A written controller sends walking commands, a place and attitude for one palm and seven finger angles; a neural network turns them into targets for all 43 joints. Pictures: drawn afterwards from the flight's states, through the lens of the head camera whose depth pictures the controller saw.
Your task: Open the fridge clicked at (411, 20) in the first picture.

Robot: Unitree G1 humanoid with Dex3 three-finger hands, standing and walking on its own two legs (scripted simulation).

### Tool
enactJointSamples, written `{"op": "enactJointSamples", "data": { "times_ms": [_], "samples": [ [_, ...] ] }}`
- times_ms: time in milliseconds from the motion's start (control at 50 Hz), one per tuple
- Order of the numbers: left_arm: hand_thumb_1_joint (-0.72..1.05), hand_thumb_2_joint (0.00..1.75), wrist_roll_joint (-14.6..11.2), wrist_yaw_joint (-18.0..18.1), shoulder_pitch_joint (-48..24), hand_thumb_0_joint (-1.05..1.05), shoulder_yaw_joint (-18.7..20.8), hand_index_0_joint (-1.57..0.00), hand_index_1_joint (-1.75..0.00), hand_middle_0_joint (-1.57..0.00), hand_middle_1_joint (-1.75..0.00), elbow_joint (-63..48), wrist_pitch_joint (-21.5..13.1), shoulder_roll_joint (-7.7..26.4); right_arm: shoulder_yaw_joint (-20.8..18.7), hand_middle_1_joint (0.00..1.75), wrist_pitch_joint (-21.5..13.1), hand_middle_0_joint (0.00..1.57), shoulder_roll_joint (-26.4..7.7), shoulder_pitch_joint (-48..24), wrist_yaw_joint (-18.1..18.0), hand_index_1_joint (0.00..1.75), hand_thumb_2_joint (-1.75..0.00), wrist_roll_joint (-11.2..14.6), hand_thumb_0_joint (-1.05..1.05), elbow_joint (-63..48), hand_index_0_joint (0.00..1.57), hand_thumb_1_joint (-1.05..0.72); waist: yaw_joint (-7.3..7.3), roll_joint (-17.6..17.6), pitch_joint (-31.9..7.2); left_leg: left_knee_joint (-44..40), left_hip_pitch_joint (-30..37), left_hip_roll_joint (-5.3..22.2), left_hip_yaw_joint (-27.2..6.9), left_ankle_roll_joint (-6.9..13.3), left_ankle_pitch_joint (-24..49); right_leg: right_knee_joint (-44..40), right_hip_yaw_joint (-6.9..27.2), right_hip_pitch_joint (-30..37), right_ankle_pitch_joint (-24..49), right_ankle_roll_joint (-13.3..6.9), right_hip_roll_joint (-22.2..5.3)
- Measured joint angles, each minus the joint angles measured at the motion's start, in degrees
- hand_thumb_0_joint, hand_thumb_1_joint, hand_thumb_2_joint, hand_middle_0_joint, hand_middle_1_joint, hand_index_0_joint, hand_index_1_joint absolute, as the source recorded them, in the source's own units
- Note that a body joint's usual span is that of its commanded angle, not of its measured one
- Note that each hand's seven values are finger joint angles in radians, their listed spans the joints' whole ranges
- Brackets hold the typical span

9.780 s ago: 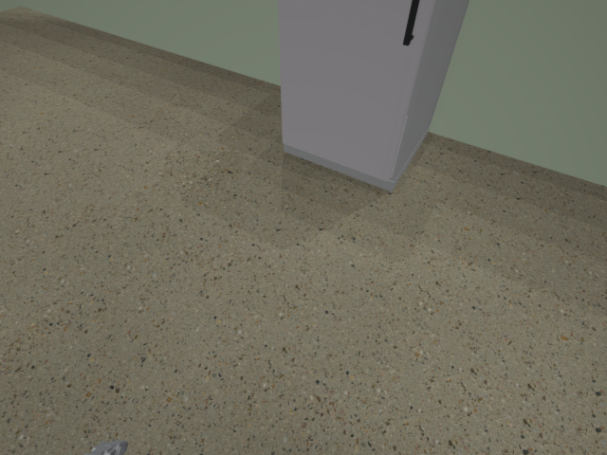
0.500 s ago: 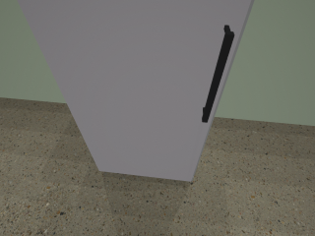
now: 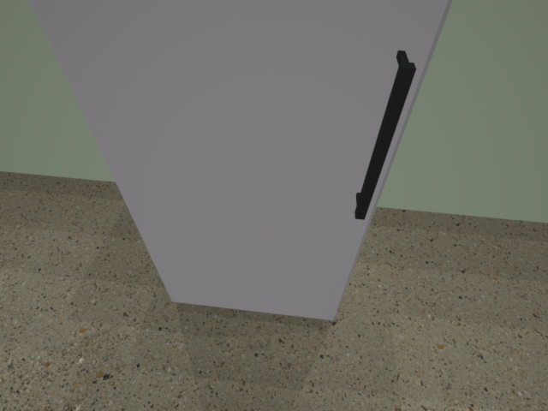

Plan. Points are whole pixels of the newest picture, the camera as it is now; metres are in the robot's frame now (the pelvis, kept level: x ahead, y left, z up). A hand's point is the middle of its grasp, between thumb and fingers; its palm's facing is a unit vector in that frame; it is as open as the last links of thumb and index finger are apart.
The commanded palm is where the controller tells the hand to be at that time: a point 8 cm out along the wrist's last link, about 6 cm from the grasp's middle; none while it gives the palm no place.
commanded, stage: look again from close up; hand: right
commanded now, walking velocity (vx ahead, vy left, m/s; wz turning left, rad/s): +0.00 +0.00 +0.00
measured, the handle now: (377, 148) +0.52 -0.14 +0.12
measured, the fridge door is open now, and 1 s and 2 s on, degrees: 0 0 0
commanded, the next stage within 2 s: raise the hand to about handle height in 0.38 s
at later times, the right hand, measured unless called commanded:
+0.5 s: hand out of the picture +0.06 -0.23 -0.16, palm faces -0.04 +0.95 -0.31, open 7.4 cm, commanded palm +0.11 -0.28 -0.07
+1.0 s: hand (455, 400) +0.17 -0.23 -0.03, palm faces +0.14 +0.99 -0.04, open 9.2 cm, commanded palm +0.16 -0.29 -0.01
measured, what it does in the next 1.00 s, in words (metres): lowers itself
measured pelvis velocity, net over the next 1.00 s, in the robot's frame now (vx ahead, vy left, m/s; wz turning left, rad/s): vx -0.01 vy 0.03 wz -0.01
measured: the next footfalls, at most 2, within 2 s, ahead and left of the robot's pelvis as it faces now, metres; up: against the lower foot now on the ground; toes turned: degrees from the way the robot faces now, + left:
none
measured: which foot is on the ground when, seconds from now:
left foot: down 0.00-1.00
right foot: down 0.00-1.00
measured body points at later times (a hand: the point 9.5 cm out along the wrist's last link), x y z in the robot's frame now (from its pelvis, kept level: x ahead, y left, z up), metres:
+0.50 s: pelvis +0.01 +0.00 +0.00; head +0.02 +0.00 +0.45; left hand +0.08 +0.28 -0.14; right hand +0.06 -0.28 -0.14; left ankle -0.02 +0.14 -0.74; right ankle +0.06 -0.11 -0.74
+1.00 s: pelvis -0.01 +0.03 -0.08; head +0.03 +0.00 +0.36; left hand +0.20 +0.26 -0.14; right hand +0.15 -0.28 -0.03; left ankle -0.02 +0.14 -0.74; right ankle +0.06 -0.11 -0.74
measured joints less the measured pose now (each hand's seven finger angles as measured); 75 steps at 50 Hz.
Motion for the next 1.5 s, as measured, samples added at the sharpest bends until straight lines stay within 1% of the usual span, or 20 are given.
{"op": "enactJointSamples", "data": {
  "times_ms": [500,520,540,560,580,640,680,720,740,760,780,800,840,900,980,1060,1180,1280,1400,1500],
  "samples": [
    [0.90,0.89,-0.08,0.37,0.10,0.00,-0.57,-0.20,-0.30,-0.20,-0.30,0.31,-0.20,-0.95,0.10,0.30,-0.12,0.20,1.10,0.32,-0.69,0.30,-0.90,0.03,0.01,1.17,0.20,-0.90,-0.17,0.05,0.17,-1.70,1.46,-0.12,-0.18,-0.13,-0.09,-0.15,-0.22,0.84,-0.94,0.10,-0.12],
    [0.90,0.89,-0.49,0.85,1.43,0.01,-0.15,-0.20,-0.30,-0.20,-0.30,-2.44,-0.73,-1.29,-3.28,0.30,2.04,0.20,1.82,2.64,-0.41,0.30,-0.90,1.36,0.01,-6.33,0.20,-0.90,-0.13,0.18,0.33,-0.38,0.65,-0.05,-0.13,-0.08,-0.60,0.92,-0.16,0.11,-1.41,0.06,-0.10],
    [0.90,0.89,-0.92,2.04,3.51,0.01,-0.01,-0.20,-0.30,-0.20,-0.30,-5.87,-2.61,-1.93,-6.34,0.30,1.88,0.20,2.31,5.13,-0.32,0.30,-0.90,2.36,0.02,-16.18,0.20,-0.90,-0.79,0.80,0.86,1.63,-0.18,0.30,-0.22,0.10,-1.52,1.47,-0.23,-0.02,-1.70,0.05,0.19],
    [0.90,0.89,-1.01,3.03,5.40,0.01,0.04,-0.20,-0.30,-0.20,-0.30,-8.96,-4.91,-2.64,-8.10,0.30,-0.21,0.20,2.54,7.37,-0.56,0.31,-0.90,3.89,0.02,-25.36,0.21,-0.89,-1.37,1.40,0.97,3.82,-1.22,0.65,-0.29,0.51,-2.63,2.05,-0.30,-0.35,-1.93,0.10,0.48],
    [0.90,0.89,-1.17,3.53,6.68,0.01,0.18,-0.20,-0.30,-0.20,-0.30,-11.43,-7.05,-3.30,-9.49,0.30,-2.88,0.21,2.79,8.79,-0.66,0.31,-0.90,5.40,0.02,-32.52,0.21,-0.89,-1.35,1.72,0.61,5.71,-2.33,0.92,-0.12,0.71,-3.68,3.10,-0.11,-1.24,-2.26,0.14,0.70],
    [0.90,0.89,-1.08,3.53,7.20,0.01,0.85,-0.20,-0.30,-0.20,-0.30,-17.25,-10.89,-4.81,-13.32,0.32,-12.83,0.21,3.63,8.42,2.04,0.33,-0.88,9.77,0.02,-43.19,0.21,-0.86,-0.02,1.12,-1.81,11.72,-7.96,0.80,0.68,0.62,-6.24,9.75,0.90,-7.65,-4.52,0.37,0.33],
    [0.90,0.89,-1.02,2.74,5.79,0.01,1.11,-0.20,-0.30,-0.20,-0.30,-19.92,-12.36,-5.74,-15.67,0.34,-21.14,0.21,3.73,7.75,6.80,0.35,-0.87,13.01,0.02,-44.69,0.20,-0.83,0.55,0.90,-4.54,17.84,-14.78,0.29,0.21,0.97,-8.37,15.80,0.74,-14.29,-6.76,0.72,-0.52],
    [0.90,0.89,-1.29,1.89,4.09,0.01,1.16,-0.21,-0.30,-0.20,-0.30,-22.38,-13.74,-6.34,-17.29,0.36,-28.93,0.21,3.41,7.25,13.45,0.37,-0.86,16.26,0.01,-44.14,0.20,-0.80,0.69,1.05,-6.77,25.11,-22.31,-0.23,-0.36,1.27,-11.07,22.77,0.55,-21.57,-9.35,0.96,-1.39],
    [0.90,0.89,-1.53,1.57,3.34,0.01,1.17,-0.21,-0.30,-0.20,-0.30,-23.65,-14.40,-6.42,-18.01,0.37,-31.81,0.21,3.21,7.01,17.21,0.38,-0.85,17.73,0.01,-43.50,0.21,-0.78,0.60,1.13,-7.36,28.57,-25.59,-0.48,-0.51,1.19,-12.37,26.20,0.61,-24.84,-10.64,1.16,-1.80],
    [0.90,0.89,-1.68,1.40,2.76,0.01,1.18,-0.21,-0.30,-0.20,-0.30,-24.98,-14.87,-6.34,-18.70,0.39,-33.35,0.21,2.98,6.96,20.68,0.39,-0.84,19.03,0.01,-43.05,0.21,-0.76,0.40,1.21,-7.73,31.74,-28.42,-0.71,-0.56,1.72,-13.71,29.34,0.73,-27.69,-11.88,1.34,-2.11],
    [0.90,0.89,-1.81,1.46,2.40,0.01,1.18,-0.21,-0.30,-0.20,-0.30,-26.34,-15.14,-6.13,-19.25,0.40,-33.56,0.21,2.79,7.21,23.56,0.41,-0.83,20.30,0.01,-42.96,0.21,-0.74,0.06,1.28,-8.00,34.50,-30.78,-0.86,-0.58,1.70,-14.83,32.13,0.88,-30.13,-12.93,1.31,-2.36],
    [0.90,0.89,-1.95,1.74,2.23,0.01,1.15,-0.21,-0.30,-0.20,-0.30,-27.57,-15.29,-5.84,-19.71,0.41,-32.80,0.21,2.69,7.71,25.71,0.42,-0.82,21.52,0.01,-43.12,0.21,-0.72,-0.35,1.29,-8.21,36.77,-32.62,-1.01,-0.51,1.70,-15.82,34.47,1.10,-32.09,-13.87,1.57,-2.59],
    [0.90,0.89,-2.08,2.72,2.33,0.01,1.10,-0.21,-0.30,-0.20,-0.30,-29.36,-15.50,-5.18,-20.55,0.44,-29.90,0.22,2.80,9.25,27.71,0.45,-0.81,23.28,0.01,-44.39,0.22,-0.67,-1.31,1.19,-8.53,39.88,-34.88,-1.31,-0.07,1.97,-17.40,37.98,1.75,-34.78,-15.48,1.57,-2.91],
    [0.90,0.89,-1.99,4.30,3.00,0.01,0.93,-0.21,-0.30,-0.20,-0.30,-30.12,-15.81,-4.46,-21.43,0.49,-26.43,0.22,3.20,12.04,26.51,0.49,-0.78,23.78,0.01,-48.90,0.22,-0.60,-2.63,0.92,-8.55,41.70,-35.50,-1.79,1.15,2.35,-18.80,40.96,3.18,-36.46,-17.03,2.02,-3.25],
    [0.90,0.89,-1.78,6.04,3.73,0.01,0.18,-0.21,-0.30,-0.20,-0.30,-28.68,-16.40,-4.43,-21.39,0.54,-24.83,0.23,2.86,13.23,24.20,0.55,-0.74,22.70,0.02,-55.62,0.23,-0.51,-3.50,0.47,-8.23,40.84,-34.08,-2.34,2.95,2.68,-19.11,41.76,5.10,-36.44,-17.69,2.25,-3.44],
    [0.90,0.89,-1.99,6.92,3.91,0.01,-0.97,-0.21,-0.30,-0.20,-0.30,-27.16,-16.49,-5.17,-21.26,0.60,-21.73,0.23,0.77,10.30,24.94,0.61,-0.70,22.53,0.02,-57.18,0.23,-0.42,-2.97,-0.14,-7.87,38.35,-32.33,-2.74,3.74,2.76,-18.20,40.25,5.89,-35.32,-17.16,2.35,-3.58],
    [0.90,0.89,-2.20,6.54,5.17,0.01,-1.54,-0.21,-0.30,-0.20,-0.30,-27.28,-15.83,-6.43,-23.22,0.69,-15.60,0.24,-1.96,8.38,25.37,0.70,-0.64,23.94,0.01,-56.17,0.24,-0.28,-0.97,-0.75,-8.09,33.17,-29.20,-2.90,2.47,2.33,-15.82,35.22,4.40,-31.51,-15.57,1.98,-3.80],
    [0.90,0.89,-2.33,6.08,7.07,0.01,-1.15,-0.21,-0.30,-0.20,-0.30,-27.92,-15.72,-5.53,-24.23,0.77,-14.82,0.25,-1.73,8.70,24.17,0.77,-0.59,24.63,0.01,-56.34,0.25,-0.16,-0.60,-1.12,-8.37,30.01,-27.10,-2.51,1.40,1.71,-14.47,32.02,3.10,-28.95,-14.64,1.42,-3.48],
    [0.90,0.89,-2.61,6.29,8.05,0.01,-0.87,-0.21,-0.30,-0.20,-0.30,-27.59,-15.67,-3.96,-23.50,0.86,-14.53,0.26,-1.13,8.10,23.82,0.86,-0.53,24.01,0.01,-57.06,0.26,-0.02,-1.05,-0.98,-8.18,27.74,-24.73,-1.84,0.93,1.08,-13.64,29.86,2.44,-26.53,-14.01,0.75,-2.79],
    [0.90,0.89,-2.94,6.80,7.65,0.01,-1.32,-0.21,-0.30,-0.20,-0.30,-27.54,-15.77,-3.67,-23.15,0.93,-13.14,0.27,-1.59,6.20,23.16,0.94,-0.48,23.33,0.01,-57.41,0.27,0.09,-1.27,-0.71,-7.50,25.61,-22.03,-1.58,1.04,0.82,-12.78,28.13,2.42,-24.06,-13.36,0.46,-2.42]
  ]
}}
